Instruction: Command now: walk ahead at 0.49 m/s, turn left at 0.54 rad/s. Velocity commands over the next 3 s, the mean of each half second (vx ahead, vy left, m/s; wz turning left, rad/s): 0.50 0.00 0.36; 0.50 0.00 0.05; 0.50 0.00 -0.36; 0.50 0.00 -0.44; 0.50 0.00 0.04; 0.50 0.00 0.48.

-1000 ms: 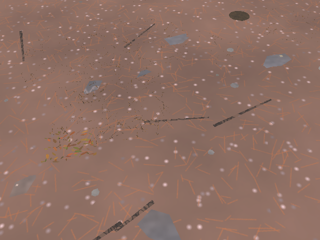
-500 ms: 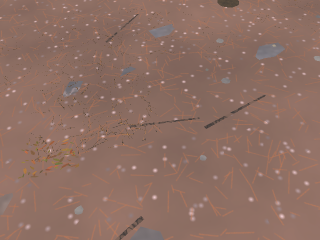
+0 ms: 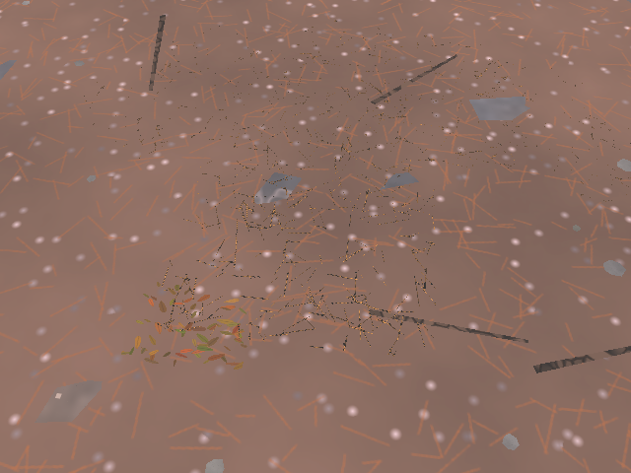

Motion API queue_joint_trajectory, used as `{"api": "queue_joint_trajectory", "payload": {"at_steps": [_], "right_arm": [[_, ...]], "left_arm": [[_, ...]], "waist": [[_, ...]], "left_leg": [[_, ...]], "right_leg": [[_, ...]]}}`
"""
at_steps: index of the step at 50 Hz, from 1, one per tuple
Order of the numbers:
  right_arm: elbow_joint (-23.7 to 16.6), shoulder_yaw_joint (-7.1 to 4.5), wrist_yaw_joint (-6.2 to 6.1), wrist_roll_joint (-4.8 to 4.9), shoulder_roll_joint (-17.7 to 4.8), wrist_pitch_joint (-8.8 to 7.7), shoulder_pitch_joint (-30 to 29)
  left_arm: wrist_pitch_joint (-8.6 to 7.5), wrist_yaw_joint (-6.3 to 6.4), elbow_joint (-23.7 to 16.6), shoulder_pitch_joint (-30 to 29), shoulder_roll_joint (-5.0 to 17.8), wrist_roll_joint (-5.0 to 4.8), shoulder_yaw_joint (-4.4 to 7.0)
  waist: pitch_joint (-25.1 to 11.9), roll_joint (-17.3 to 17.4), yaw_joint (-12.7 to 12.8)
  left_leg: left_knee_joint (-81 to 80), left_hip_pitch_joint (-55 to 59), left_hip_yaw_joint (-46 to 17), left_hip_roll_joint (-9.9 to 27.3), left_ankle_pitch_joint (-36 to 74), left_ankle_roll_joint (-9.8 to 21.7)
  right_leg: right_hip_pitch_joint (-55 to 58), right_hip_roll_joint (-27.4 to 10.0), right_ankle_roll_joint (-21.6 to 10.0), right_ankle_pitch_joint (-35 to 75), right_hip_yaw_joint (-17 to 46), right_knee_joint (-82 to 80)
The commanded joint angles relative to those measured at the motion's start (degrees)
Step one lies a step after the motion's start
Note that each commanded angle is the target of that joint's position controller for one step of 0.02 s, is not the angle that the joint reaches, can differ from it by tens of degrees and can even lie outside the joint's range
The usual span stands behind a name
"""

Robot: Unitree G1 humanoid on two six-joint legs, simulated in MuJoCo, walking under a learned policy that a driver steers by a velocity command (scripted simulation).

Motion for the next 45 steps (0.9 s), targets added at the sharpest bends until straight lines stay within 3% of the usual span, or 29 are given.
{"api": "queue_joint_trajectory", "payload": {"at_steps": [1,2,3,4,5,6,7,9,11,13,18,23,25,26,28,29,30,31,32,33,34,36,39,45], "right_arm": [[1.7,-2.69,-0.75,-0.5,-6.8,-0.79,15.4],[3.2,-4.4,-1.53,-1.24,-11.5,-0.99,22.8],[1.5,-5.75,-1.89,-0.46,-17.5,-0.38,20.5],[1.3,-5.53,-2.26,0.44,-17.2,0.58,22.1],[1.6,-4.82,-2.89,0.83,-15.0,0.55,18.7],[1.6,-4.07,-3.0,1.1,-11.8,0.12,16.2],[1.4,-3.52,-3.26,1.29,-10.2,-0.49,14.1],[1.2,-2.57,-3.4,1.74,-8.3,-1.89,13.0],[2.2,-2.55,-3.2,2.1,-9.3,-3.07,15.4],[3.1,-2.5,-3.02,2.04,-9.9,-3.45,18.2],[4.4,-1.95,-2.9,1.92,-9.7,-3.5,23.5],[5.8,-1.35,-3.67,1.06,-9.8,-3.53,27.1],[6.2,-1.36,-4.12,0.73,-10.7,-3.57,26.7],[6.1,-1.38,-4.3,0.65,-11.2,-3.66,25.3],[6.2,-1.57,-4.3,0.35,-12.4,-3.78,23.5],[6.1,-1.42,-4.13,0.68,-12.2,-3.76,22.7],[4.2,-0.49,-3.77,1.97,-8.9,-3.96,24.4],[4.7,-0.24,-3.51,3.28,-5.8,-3.85,31.1],[4.8,-1.06,-3.73,1.45,-10.0,-3.55,27.1],[3.7,-1.02,-3.41,1.22,-9.7,-3.71,22.6],[3.1,-0.71,-3.09,1.13,-8.5,-3.75,20.1],[3.2,-0.46,-2.31,-0.01,-7.1,-2.5,20.7],[2.6,-0.14,-1.47,-0.27,-5.7,-1.37,19.1],[-2.2,0.8,-0.97,0.21,-4.9,-1.24,4.3]], "left_arm": [[1.0,0.12,-2.8,0.7,11.4,-0.04,2.4],[1.03,-0.32,-4.5,-0.2,10.7,-0.22,2.2],[0.48,-1.68,-9.3,0.3,4.8,-1.3,1.36],[-0.45,-2.06,-11.5,-7.5,9.5,-0.99,2.03],[-1.31,-2.28,-12.9,-10.7,8.4,-1.48,1.62],[-1.74,-2.08,-12.1,-9.4,8.3,-1.46,1.54],[-1.05,-1.91,-12.2,-9.5,8.1,-0.46,1.65],[1.45,-2.21,-11.1,-6.1,6.8,1.2,1.4],[2.83,-2.76,-11.6,-7.1,6.1,1.47,1.25],[3.27,-3.07,-13.2,-11.6,6.2,1.28,1.16],[3.34,-3.58,-16.5,-21.7,6.6,0.52,0.93],[2.77,-3.91,-19.5,-29.4,6.5,0.15,0.37],[2.37,-3.94,-20.1,-29.1,7.1,0.03,0.47],[2.15,-3.77,-19.6,-26.6,7.5,-0.06,0.67],[1.69,-2.71,-16.2,-15.4,9.6,-0.21,1.75],[1.17,-2.03,-13.3,-5.8,10.9,0.36,2.45],[0.83,-1.23,-11.9,2.9,15.8,1.97,3.67],[1.16,-2.0,-11.1,3.5,19.4,2.1,4.58],[1.68,-2.6,-11.4,-1.7,15.1,-0.02,3.75],[1.6,-2.78,-12.4,-7.4,11.2,-0.58,2.74],[1.23,-2.93,-12.4,-9.8,8.8,-0.24,2.04],[0.59,-2.59,-10.7,-9.5,6.7,-0.36,1.17],[-0.6,-2.63,-8.4,-5.7,8.4,-0.93,1.45],[-0.56,-2.64,-6.1,-0.6,8.5,-1.15,1.28]], "waist": [[-8.4,-5.4,-8.7],[-13.4,-0.8,-12.2],[-18.3,14.7,-7.7],[-18.3,3.4,-10.0],[-11.1,1.3,-8.1],[-6.3,-2.8,-5.2],[-4.4,-3.6,-3.0],[-5.0,-2.6,-0.5],[-4.1,-1.2,-0.1],[-2.4,0.3,-1.4],[-1.1,2.7,-5.2],[0.8,3.3,-7.6],[1.1,3.8,-6.4],[0.5,4.0,-4.7],[-5.1,4.4,0.3],[-10.2,2.5,4.8],[-17.9,-4.4,6.5],[-22.5,-15.6,2.8],[-16.2,-6.5,1.4],[-8.0,-2.8,-0.1],[-4.8,-1.1,-1.1],[-3.3,-3.7,-3.4],[-3.0,-3.9,-4.1],[0.4,-3.7,-1.2]], "left_leg": [[-4.9,19.1,1.8,-6.6,-4.6,4.3],[-8.5,32.3,-9.9,1.2,-10.3,7.4],[-14.7,49.6,-43.9,18.7,-11.1,17.0],[-19.9,48.1,-47.8,19.1,-9.1,17.1],[-20.5,41.9,-39.5,18.3,-5.7,14.9],[-21.6,33.6,-34.1,15.9,1.9,12.1],[-21.8,28.5,-29.6,12.7,7.6,10.1],[-22.7,23.5,-23.8,9.7,14.4,8.9],[-24.0,21.7,-20.8,8.1,18.2,8.4],[-25.6,22.0,-19.2,7.2,18.5,7.0],[-25.7,28.9,-17.4,6.4,21.5,2.9],[-24.3,36.0,-17.4,8.4,24.6,3.0],[-22.7,38.0,-17.4,10.0,29.5,2.7],[-20.6,37.7,-16.5,10.1,35.5,1.9],[-8.8,37.2,-15.0,9.0,49.3,0.3],[2.7,32.0,-12.9,6.7,44.3,-0.6],[20.7,18.2,-10.4,2.1,24.0,-2.1],[38.0,1.7,-9.8,-8.4,-22.5,-3.6],[41.6,-2.7,-15.2,-4.4,-19.4,-2.5],[39.3,-3.8,-14.3,-1.6,-14.0,-2.6],[36.0,-2.7,-13.5,0.5,-11.0,-2.7],[31.6,1.3,-12.3,2.6,-9.1,-3.9],[28.2,0.0,-10.0,3.7,-6.9,-5.6],[11.3,-6.1,-6.2,5.3,4.7,-8.2]], "right_leg": [[-4.6,-14.6,-5.8,65.3,2.2,25.8],[-16.5,-12.8,-4.0,47.5,2.0,43.2],[-43.3,1.0,-0.1,-4.7,6.0,66.7],[-50.3,0.7,-0.7,-1.7,18.1,69.3],[-52.6,-3.0,-1.5,3.9,19.7,65.6],[-49.0,-5.1,-1.6,6.9,19.6,58.8],[-45.5,-6.5,-1.1,7.1,20.2,54.5],[-39.5,-6.9,0.1,7.2,19.8,50.0],[-39.7,-6.9,1.1,9.0,18.4,45.8],[-42.4,-7.4,1.7,14.0,17.4,40.4],[-46.7,-6.2,1.0,24.5,16.1,27.7],[-47.2,-3.5,-1.2,24.8,14.6,18.6],[-44.6,-2.3,-2.9,21.7,14.6,15.7],[-40.4,-1.1,-4.0,19.5,14.3,13.9],[-26.7,2.8,-6.2,15.5,13.1,11.5],[-14.0,1.5,-7.8,18.4,14.3,8.3],[2.1,-12.1,-11.6,12.6,30.4,7.8],[11.0,-24.4,-18.9,14.3,56.7,0.9],[4.6,-21.5,-17.4,8.0,56.2,-1.7],[-4.2,-19.6,-15.9,8.1,46.4,-3.1],[-9.7,-16.6,-14.2,12.4,40.4,-5.0],[-15.5,-12.6,-11.8,19.7,32.5,-7.4],[-16.4,-11.5,-12.4,26.1,28.0,-9.5],[-13.9,-8.6,-11.2,30.4,22.0,-12.1]]}}
Next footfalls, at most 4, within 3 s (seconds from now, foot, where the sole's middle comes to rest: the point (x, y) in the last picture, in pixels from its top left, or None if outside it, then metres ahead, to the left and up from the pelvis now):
0.04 left None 0.18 0.06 -0.76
0.58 right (362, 430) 0.53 -0.05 -0.76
1.12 left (256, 321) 0.77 0.19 -0.76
1.68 right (338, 234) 1.04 0.01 -0.76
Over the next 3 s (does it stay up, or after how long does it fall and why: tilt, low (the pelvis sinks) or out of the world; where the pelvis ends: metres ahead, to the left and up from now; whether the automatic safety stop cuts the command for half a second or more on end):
stays up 1.59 -0.08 0.02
